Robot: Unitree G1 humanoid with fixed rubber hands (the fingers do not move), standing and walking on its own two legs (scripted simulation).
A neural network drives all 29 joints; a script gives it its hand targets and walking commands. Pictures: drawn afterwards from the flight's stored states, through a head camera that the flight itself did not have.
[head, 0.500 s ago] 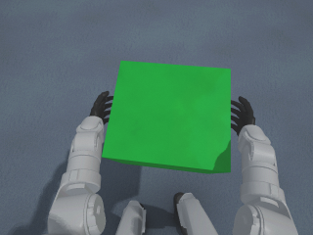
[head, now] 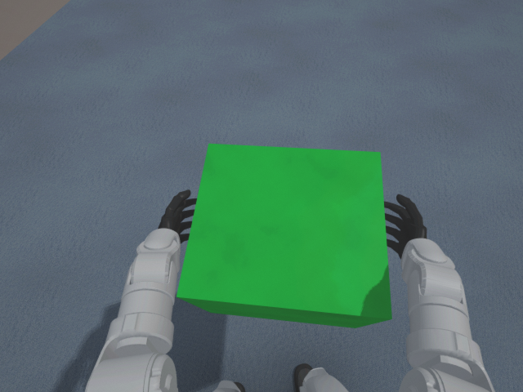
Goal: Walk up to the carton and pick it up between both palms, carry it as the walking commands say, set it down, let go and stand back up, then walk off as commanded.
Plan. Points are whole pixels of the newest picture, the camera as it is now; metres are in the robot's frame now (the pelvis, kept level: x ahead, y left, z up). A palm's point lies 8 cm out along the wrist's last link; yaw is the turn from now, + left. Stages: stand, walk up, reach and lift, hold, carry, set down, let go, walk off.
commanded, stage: reach and lift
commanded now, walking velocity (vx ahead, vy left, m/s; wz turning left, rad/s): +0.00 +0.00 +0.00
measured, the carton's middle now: (286, 241) +0.38 -0.05 -0.10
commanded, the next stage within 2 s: none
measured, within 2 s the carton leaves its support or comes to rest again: neither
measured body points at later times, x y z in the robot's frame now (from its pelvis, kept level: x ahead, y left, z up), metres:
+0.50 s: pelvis +0.02 -0.01 +0.04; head +0.06 +0.00 +0.49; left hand +0.38 +0.13 +0.02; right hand +0.32 -0.25 +0.03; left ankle +0.03 +0.11 -0.70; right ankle +0.06 -0.14 -0.70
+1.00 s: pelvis +0.04 -0.01 +0.05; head +0.00 -0.01 +0.50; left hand +0.36 +0.14 +0.08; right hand +0.31 -0.24 +0.09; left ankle +0.03 +0.11 -0.70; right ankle +0.06 -0.14 -0.70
